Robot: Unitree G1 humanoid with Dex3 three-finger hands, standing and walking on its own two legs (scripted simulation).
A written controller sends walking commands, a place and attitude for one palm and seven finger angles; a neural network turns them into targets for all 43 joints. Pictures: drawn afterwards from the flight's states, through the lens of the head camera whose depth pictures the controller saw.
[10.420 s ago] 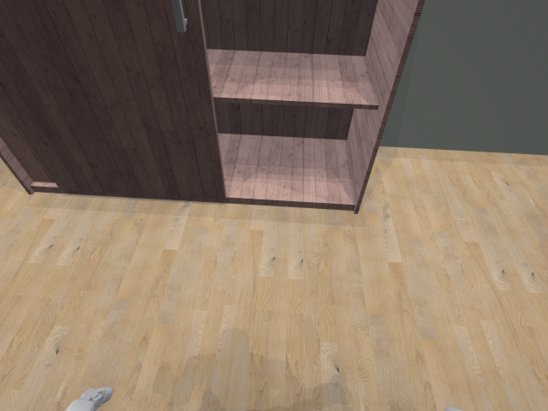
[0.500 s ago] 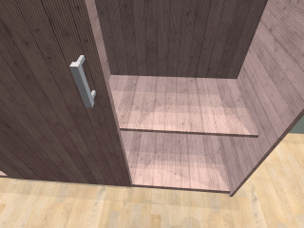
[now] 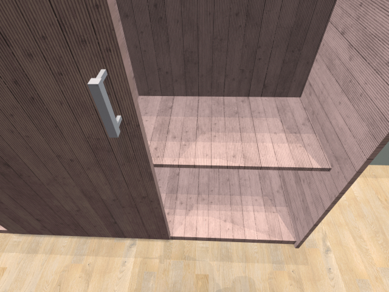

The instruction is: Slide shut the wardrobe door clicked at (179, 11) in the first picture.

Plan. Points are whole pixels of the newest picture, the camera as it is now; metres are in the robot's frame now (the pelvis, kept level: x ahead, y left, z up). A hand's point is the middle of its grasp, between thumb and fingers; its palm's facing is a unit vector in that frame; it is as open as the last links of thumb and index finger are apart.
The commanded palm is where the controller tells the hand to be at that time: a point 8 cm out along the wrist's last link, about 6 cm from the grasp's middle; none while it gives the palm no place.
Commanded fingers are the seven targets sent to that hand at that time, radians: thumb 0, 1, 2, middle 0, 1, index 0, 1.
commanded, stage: come to a stop and stand still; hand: left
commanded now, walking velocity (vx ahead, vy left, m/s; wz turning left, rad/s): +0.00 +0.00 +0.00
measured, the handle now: (108, 104) +0.47 +0.22 +0.15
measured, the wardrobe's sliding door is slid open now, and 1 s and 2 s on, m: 0.64 0.64 0.64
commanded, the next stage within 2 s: look again from close up in 0.80 s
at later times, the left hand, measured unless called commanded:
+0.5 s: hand out of the picture +0.00 +0.23 -0.17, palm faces +0.02 -0.98 -0.19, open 7.3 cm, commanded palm none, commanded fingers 0.00 0.90 0.90 -0.20 -0.30 -0.20 -0.30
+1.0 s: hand out of the picture -0.04 +0.23 -0.18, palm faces +0.03 -0.99 -0.15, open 7.4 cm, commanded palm none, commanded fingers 0.00 0.90 0.90 -0.20 -0.30 -0.20 -0.30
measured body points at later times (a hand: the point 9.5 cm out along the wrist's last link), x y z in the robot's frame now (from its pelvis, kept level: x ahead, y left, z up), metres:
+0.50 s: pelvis +0.00 +0.06 +0.01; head -0.01 +0.07 +0.45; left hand +0.00 +0.28 -0.16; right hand -0.02 -0.15 -0.15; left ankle -0.02 +0.12 -0.74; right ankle +0.02 -0.07 -0.74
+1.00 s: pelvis +0.00 +0.08 +0.00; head -0.01 +0.08 +0.45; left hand -0.04 +0.28 -0.16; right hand -0.04 -0.12 -0.16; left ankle -0.02 +0.12 -0.74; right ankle +0.02 -0.07 -0.74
